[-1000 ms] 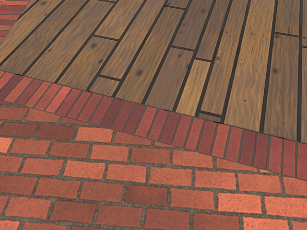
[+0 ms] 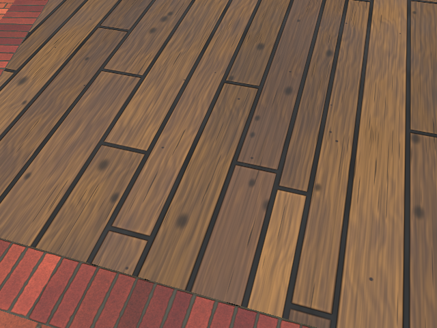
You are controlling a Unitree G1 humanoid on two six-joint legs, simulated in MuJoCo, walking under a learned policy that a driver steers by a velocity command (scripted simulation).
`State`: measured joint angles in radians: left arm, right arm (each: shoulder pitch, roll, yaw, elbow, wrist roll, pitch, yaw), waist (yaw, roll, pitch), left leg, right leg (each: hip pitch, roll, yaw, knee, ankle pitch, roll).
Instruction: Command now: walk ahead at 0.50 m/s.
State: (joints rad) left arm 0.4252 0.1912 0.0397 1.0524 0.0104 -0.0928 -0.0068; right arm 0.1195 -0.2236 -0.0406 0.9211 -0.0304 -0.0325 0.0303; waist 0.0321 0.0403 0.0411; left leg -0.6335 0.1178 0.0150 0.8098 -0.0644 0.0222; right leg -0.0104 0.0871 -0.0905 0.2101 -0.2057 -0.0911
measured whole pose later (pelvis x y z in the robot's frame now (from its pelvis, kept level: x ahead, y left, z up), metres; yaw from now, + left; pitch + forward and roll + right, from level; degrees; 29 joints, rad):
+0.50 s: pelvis +0.28 +0.06 +0.00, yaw -5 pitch +0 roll +1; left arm 0.19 0.23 0.06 0.95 0.03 -0.02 -0.03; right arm 0.39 -0.20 -0.05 1.03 -0.02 -0.11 -0.01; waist -0.01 -0.04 0.03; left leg -0.04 -0.06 0.17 0.24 -0.21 0.09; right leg -0.64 -0.09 0.03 0.99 -0.11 -0.05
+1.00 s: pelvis +0.54 -0.03 +0.00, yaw -22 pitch +1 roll +0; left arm 0.32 0.26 0.08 0.94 0.00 -0.05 0.00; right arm 0.13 -0.24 -0.05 0.81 -0.05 -0.04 0.01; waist 0.02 0.03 0.05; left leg -0.62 0.13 -0.04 1.03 -0.25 -0.04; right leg -0.14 0.16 0.01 0.33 -0.19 -0.15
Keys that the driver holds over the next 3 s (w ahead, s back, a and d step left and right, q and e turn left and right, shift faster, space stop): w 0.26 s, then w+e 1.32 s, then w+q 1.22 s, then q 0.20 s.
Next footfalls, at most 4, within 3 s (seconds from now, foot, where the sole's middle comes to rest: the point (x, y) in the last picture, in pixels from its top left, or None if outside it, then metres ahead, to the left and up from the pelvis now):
0.20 left None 0.28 0.12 -0.78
0.76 right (263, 308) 0.55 -0.07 -0.78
1.28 left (252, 209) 0.91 -0.04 -0.78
1.78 right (347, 204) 0.94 -0.39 -0.78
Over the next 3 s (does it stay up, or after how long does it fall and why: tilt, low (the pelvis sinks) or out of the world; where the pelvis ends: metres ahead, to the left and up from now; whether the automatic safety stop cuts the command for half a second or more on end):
stays up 1.44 -0.54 -0.01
